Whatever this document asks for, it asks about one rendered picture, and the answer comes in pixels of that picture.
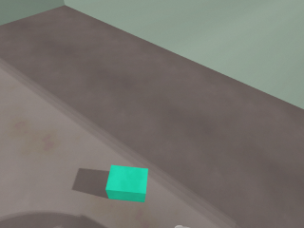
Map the carton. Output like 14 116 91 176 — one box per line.
105 164 148 202

